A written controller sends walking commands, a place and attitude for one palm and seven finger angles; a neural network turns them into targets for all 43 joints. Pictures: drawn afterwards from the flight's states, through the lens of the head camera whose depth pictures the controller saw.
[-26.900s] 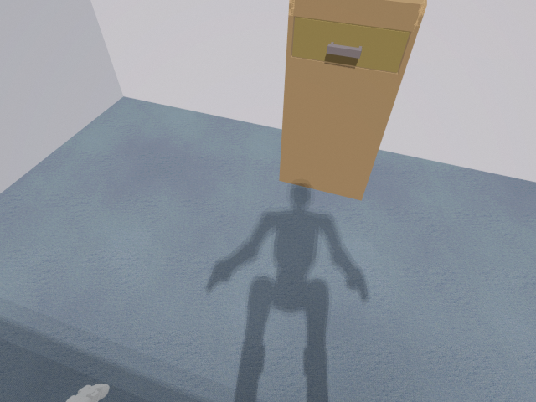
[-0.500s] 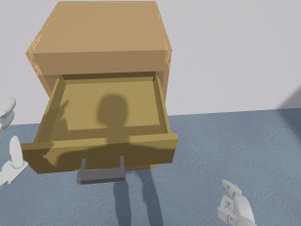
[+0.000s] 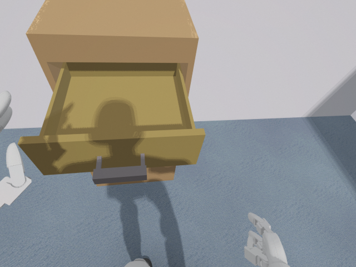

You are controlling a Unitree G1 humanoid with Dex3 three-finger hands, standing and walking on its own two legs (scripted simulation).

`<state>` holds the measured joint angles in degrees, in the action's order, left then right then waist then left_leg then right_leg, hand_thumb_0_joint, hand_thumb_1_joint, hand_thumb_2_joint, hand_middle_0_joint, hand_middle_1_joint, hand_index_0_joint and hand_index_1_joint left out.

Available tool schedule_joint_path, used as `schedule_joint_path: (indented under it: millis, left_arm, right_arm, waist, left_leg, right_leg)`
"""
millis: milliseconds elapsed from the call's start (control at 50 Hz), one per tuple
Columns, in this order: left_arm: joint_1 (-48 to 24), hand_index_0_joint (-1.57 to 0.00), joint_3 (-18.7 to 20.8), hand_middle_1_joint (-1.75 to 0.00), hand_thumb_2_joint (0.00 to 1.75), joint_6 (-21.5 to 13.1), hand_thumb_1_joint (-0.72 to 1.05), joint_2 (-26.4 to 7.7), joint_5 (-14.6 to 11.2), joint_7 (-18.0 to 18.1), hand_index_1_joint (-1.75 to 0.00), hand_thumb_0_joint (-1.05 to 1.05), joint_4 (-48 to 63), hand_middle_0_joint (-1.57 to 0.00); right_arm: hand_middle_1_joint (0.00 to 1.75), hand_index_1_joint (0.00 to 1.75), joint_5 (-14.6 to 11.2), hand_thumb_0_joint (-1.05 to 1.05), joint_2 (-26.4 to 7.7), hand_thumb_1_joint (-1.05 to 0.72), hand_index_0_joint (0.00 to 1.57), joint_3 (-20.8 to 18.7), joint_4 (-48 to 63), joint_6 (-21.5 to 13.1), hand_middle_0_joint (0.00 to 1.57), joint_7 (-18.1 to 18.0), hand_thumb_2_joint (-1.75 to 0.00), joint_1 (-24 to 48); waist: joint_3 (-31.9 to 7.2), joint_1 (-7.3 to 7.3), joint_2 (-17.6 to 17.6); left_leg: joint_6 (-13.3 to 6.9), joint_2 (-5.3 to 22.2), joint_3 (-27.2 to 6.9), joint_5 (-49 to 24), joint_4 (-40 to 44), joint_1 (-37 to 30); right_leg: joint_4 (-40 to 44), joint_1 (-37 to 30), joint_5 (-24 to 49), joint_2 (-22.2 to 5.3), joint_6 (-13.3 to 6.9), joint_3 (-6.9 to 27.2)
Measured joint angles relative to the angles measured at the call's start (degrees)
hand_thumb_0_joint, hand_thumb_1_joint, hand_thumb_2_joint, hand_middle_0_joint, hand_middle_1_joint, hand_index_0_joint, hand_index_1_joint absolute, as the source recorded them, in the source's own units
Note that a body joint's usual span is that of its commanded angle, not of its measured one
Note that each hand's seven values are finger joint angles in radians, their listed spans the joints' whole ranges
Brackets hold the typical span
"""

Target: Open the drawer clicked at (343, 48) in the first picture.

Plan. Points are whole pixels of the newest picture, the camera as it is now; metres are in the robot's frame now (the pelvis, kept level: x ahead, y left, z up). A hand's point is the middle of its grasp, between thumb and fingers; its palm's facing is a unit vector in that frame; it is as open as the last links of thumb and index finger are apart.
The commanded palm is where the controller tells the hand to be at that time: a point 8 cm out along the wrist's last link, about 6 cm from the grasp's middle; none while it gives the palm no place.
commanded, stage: step back with the hand held close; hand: left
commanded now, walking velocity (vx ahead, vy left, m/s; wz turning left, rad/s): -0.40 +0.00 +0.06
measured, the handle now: (121, 166) +0.33 +0.16 +0.00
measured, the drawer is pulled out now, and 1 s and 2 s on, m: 0.29 0.29 0.29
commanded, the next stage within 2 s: stop stepping back and stand still in 0.04 s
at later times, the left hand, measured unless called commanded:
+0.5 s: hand out of the picture +0.07 +0.21 +0.16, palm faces +0.44 -0.81 -0.39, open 7.4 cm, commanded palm -0.01 +0.25 +0.19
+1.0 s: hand out of the picture -0.01 +0.17 +0.16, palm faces +0.41 -0.82 -0.39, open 7.4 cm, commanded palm -0.07 +0.22 +0.19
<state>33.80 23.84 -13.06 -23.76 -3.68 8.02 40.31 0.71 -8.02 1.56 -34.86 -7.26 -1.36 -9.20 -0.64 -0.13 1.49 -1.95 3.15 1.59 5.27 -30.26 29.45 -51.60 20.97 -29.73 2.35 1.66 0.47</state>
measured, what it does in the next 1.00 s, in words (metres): walks backwards: right foot, then left foot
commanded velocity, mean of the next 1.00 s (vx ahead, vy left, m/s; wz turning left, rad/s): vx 0.12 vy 0.06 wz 0.01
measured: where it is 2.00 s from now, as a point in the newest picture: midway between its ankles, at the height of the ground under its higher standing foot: outside the picture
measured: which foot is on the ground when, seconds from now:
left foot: down 0.00-0.18, up 0.20-0.46, down 0.48-0.74, up 0.76-1.00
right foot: up 0.00-0.10, down 0.12-1.00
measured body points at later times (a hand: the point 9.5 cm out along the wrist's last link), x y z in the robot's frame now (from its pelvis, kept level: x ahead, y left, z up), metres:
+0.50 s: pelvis -0.12 -0.04 +0.00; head -0.11 -0.03 +0.45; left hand +0.04 +0.25 +0.18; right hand +0.05 -0.30 -0.07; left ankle -0.17 +0.08 -0.73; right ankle -0.14 -0.14 -0.73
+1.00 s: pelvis -0.18 -0.07 +0.01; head -0.18 -0.06 +0.46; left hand -0.04 +0.21 +0.18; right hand -0.03 -0.31 -0.08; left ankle -0.19 +0.07 -0.69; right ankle -0.12 -0.11 -0.73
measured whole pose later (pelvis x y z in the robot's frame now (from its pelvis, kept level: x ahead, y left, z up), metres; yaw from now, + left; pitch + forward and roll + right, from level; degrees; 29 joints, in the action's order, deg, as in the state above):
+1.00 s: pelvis -0.18 -0.07 +0.01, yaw +4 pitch +1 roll +3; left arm 36.0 15.9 -9.9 -18.5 -0.9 9.0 31.8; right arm 0.1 -12.6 -0.8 -37.0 -3.9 -3.6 -15.6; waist -1.5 0.5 3.8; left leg -2.2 -0.1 3.5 20.4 -42.1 20.0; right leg -23.0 16.7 -7.8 0.2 -5.4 -6.4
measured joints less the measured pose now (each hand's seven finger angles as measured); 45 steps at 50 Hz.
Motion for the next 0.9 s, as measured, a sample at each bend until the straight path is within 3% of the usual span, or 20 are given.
schedule_joint_path:
  millis: [80, 120, 160, 180, 200, 240, 300, 380, 440, 480, 500, 540, 600, 700, 740, 780, 840, 900]
  left_arm:
    - [-1.57, -0.21, -0.16, -0.30, 0.90, -0.34, 0.89, -1.35, -0.50, -1.22, -0.30, 0.01, 0.38, -0.20]
    - [-1.24, -0.21, 1.24, -0.30, 0.90, -0.75, 0.89, -2.90, -1.10, -1.90, -0.30, 0.01, 0.77, -0.20]
    - [-1.06, -0.22, 1.15, -0.30, 0.90, -1.41, 0.89, -2.89, -1.48, -3.22, -0.30, 0.01, 0.59, -0.21]
    - [-0.29, -0.22, 0.92, -0.30, 0.90, -1.69, 0.89, -3.17, -1.45, -3.82, -0.30, 0.01, 0.70, -0.21]
    - [1.18, -0.22, 0.92, -0.30, 0.90, -1.98, 0.89, -3.80, -1.41, -4.18, -0.30, 0.01, 1.05, -0.21]
    - [5.53, -0.22, 1.71, -0.30, 0.90, -2.02, 0.89, -4.37, -1.16, -4.17, -0.30, 0.01, 1.97, -0.21]
    - [10.67, -0.22, 3.28, -0.30, 0.90, -1.33, 0.88, -2.55, -0.14, -2.47, -0.30, 0.01, -0.24, -0.21]
    - [6.31, -0.22, 1.22, -0.30, 0.90, 0.63, 0.89, 0.95, 1.16, 0.28, -0.30, 0.01, -9.24, -0.21]
    - [1.28, -0.22, -1.97, -0.30, 0.90, 2.51, 0.89, 3.93, 1.65, 1.58, -0.30, 0.01, -12.54, -0.21]
    - [0.00, -0.22, -3.93, -0.30, 0.90, 3.29, 0.89, 5.29, 1.51, 2.02, -0.30, 0.01, -10.69, -0.21]
    - [-0.21, -0.21, -4.54, -0.30, 0.90, 3.28, 0.89, 5.29, 1.38, 2.13, -0.30, 0.01, -9.01, -0.20]
    - [0.27, -0.21, -4.55, -0.30, 0.90, 2.86, 0.89, 3.89, 1.40, 2.12, -0.30, 0.02, -5.97, -0.20]
    - [3.03, -0.22, -2.92, -0.30, 0.90, 2.34, 0.89, 0.62, 1.77, 1.56, -0.30, 0.02, -1.90, -0.21]
    - [3.64, -0.22, 0.88, -0.30, 0.90, 0.54, 0.89, -3.06, 1.16, 1.22, -0.30, 0.01, -1.83, -0.21]
    - [2.01, -0.22, 1.06, -0.30, 0.90, 0.27, 0.89, -2.35, 1.16, 0.94, -0.30, 0.01, -4.99, -0.21]
    - [0.11, -0.22, -0.04, -0.30, 0.90, 0.79, 0.89, -0.48, 1.27, 0.36, -0.30, 0.01, -8.60, -0.21]
    - [-0.86, -0.22, -2.17, -0.30, 0.90, 1.83, 0.89, 4.30, 1.23, -0.36, -0.30, 0.01, -13.46, -0.20]
    - [0.24, -0.21, -4.69, -0.30, 0.90, 3.08, 0.89, 7.29, 1.52, -0.24, -0.30, 0.01, -15.55, -0.20]
  right_arm:
    - [0.30, 0.30, 0.32, 0.01, 0.17, -0.90, 0.21, 0.88, 0.27, -1.05, 0.21, 0.39, -0.90, 1.98]
    - [0.30, 0.30, 0.32, 0.01, -0.04, -0.90, 0.21, 0.98, 0.87, -1.08, 0.21, 0.59, -0.90, 2.80]
    - [0.30, 0.30, 0.00, 0.01, -1.58, -0.90, 0.21, 0.37, 0.73, -0.46, 0.21, 0.71, -0.90, 3.58]
    - [0.30, 0.30, -0.35, 0.01, -2.23, -0.90, 0.21, -0.06, 0.32, 0.19, 0.21, 0.68, -0.90, 3.22]
    - [0.30, 0.30, -1.04, 0.01, -2.46, -0.90, 0.21, -0.51, -0.17, 1.06, 0.21, 0.70, -0.90, 2.22]
    - [0.30, 0.30, -2.38, 0.01, -2.65, -0.90, 0.21, -1.05, -1.16, 2.99, 0.21, 0.64, -0.90, -0.81]
    - [0.30, 0.30, -2.74, 0.01, -3.06, -0.90, 0.21, -1.79, -1.51, 5.77, 0.21, -0.72, -0.90, -4.30]
    - [0.30, 0.30, -2.54, 0.01, -5.06, -0.90, 0.20, -2.76, -1.04, 5.70, 0.20, -2.33, -0.90, -5.79]
    - [0.30, 0.30, -2.30, 0.01, -6.56, -0.90, 0.20, -3.44, -0.88, 4.82, 0.20, -2.53, -0.90, -5.08]
    - [0.30, 0.30, -2.21, 0.01, -7.36, -0.90, 0.20, -3.72, 0.12, 4.24, 0.20, -2.38, -0.90, -4.07]
    - [0.30, 0.30, -2.10, 0.01, -7.27, -0.90, 0.20, -3.98, 0.64, 3.81, 0.20, -2.28, -0.90, -3.23]
    - [0.30, 0.30, -2.03, 0.01, -5.53, -0.90, 0.20, -3.99, 1.31, 3.08, 0.20, -1.66, -0.90, -1.49]
    - [0.30, 0.30, -1.56, 0.01, -3.01, -0.90, 0.20, -2.75, 2.62, 1.52, 0.20, -0.57, -0.90, -1.23]
    - [0.30, 0.30, -1.72, 0.01, -1.24, -0.90, 0.20, -0.37, 2.31, 1.47, 0.20, -0.01, -0.90, -3.17]
    - [0.30, 0.30, -2.09, 0.01, -1.77, -0.90, 0.21, -0.14, 1.53, 2.53, 0.20, -0.19, -0.90, -3.43]
    - [0.30, 0.30, -2.34, 0.01, -2.36, -0.90, 0.21, -0.57, -0.23, 4.11, 0.21, -0.18, -0.90, -3.28]
    - [0.30, 0.30, -2.00, 0.01, -2.99, -0.90, 0.21, -1.19, -2.90, 5.73, 0.21, 0.05, -0.90, -3.47]
    - [0.30, 0.30, -1.46, 0.01, -3.50, -0.90, 0.21, -1.42, -3.33, 5.80, 0.21, -0.46, -0.90, -4.63]
  waist:
    - [1.02, 1.29, 0.00]
    - [1.86, 1.69, 0.13]
    - [4.20, 2.48, -3.81]
    - [5.03, 2.99, -5.37]
    - [4.91, 3.00, -5.19]
    - [2.40, 1.57, -2.29]
    - [-2.08, 0.87, 0.54]
    - [-3.88, 1.26, 0.46]
    - [-2.89, 1.89, 0.23]
    - [-1.42, 2.52, 0.05]
    - [-0.45, 2.74, 0.48]
    - [1.58, 2.07, 3.07]
    - [1.90, 2.27, 3.10]
    - [0.20, 1.64, -0.58]
    - [0.09, 1.15, -3.44]
    - [0.02, 0.45, -4.95]
    - [-0.54, -0.69, -4.15]
    - [-1.16, -0.20, -2.12]
  left_leg:
    - [1.16, 0.92, -0.25, -3.82, 1.70, 3.09]
    - [1.90, 1.04, -0.18, -5.63, 1.86, 4.85]
    - [2.36, 2.72, -2.93, -6.26, 0.88, 5.95]
    - [2.42, 2.88, -4.49, -2.03, -0.89, 6.23]
    - [2.88, 1.60, -5.38, 4.32, -5.88, 7.27]
    - [3.43, -2.78, -5.33, 14.33, -22.57, 9.33]
    - [3.68, -5.50, -1.83, 17.11, -35.01, 7.25]
    - [2.30, -4.92, 1.05, 19.31, -26.00, -2.67]
    - [0.74, -4.19, 1.21, 18.34, -12.12, -10.90]
    - [-0.08, -3.49, 1.31, 11.62, -0.48, -16.76]
    - [0.82, -3.68, 1.26, 12.57, 2.35, -18.16]
    - [1.51, -4.89, 2.70, 13.01, 1.79, -18.39]
    - [1.67, -4.03, 2.98, 12.34, 0.61, -17.98]
    - [2.38, -2.12, 1.43, 12.76, -2.57, -15.92]
    - [1.49, -0.91, 0.35, 16.74, -7.83, -13.49]
    - [0.71, -1.56, -1.38, 21.09, -18.97, -8.86]
    - [0.90, -3.45, -1.84, 17.06, -31.80, -3.38]
    - [0.98, -3.32, -0.59, 12.79, -31.00, -2.40]
  right_leg:
    - [9.49, -4.35, 0.42, 0.21, -0.59, -0.46]
    - [16.96, -7.06, 4.01, 0.22, -1.37, -1.19]
    - [20.50, -8.73, 5.79, 2.80, -3.54, -3.70]
    - [21.68, -9.83, 6.98, 3.75, -3.95, -4.91]
    - [22.09, -10.32, 7.71, 3.40, -4.16, -5.32]
    - [21.95, -10.04, 8.21, 1.00, -4.22, -3.98]
    - [23.42, -9.84, 9.40, -1.60, -4.19, -1.85]
    - [24.03, -9.30, 10.69, -3.42, -3.69, -2.05]
    - [22.09, -7.99, 10.54, -4.38, -3.21, -3.56]
    - [18.92, -6.43, 9.65, -4.69, -2.75, -4.60]
    - [16.36, -5.12, 8.87, -5.07, -2.51, -4.65]
    - [10.87, -2.51, 7.58, -5.96, -2.29, -2.53]
    - [6.55, 0.21, 3.83, -4.29, -1.85, -2.90]
    - [13.90, -2.09, 6.72, -2.18, -1.68, -6.19]
    - [15.77, -2.63, 12.66, -1.05, -4.16, -7.64]
    - [15.35, -2.14, 14.03, -0.70, -6.68, -8.62]
    - [18.08, -2.42, 15.48, -0.96, -7.26, -7.81]
    - [22.87, -3.33, 18.54, -1.34, -7.21, -7.27]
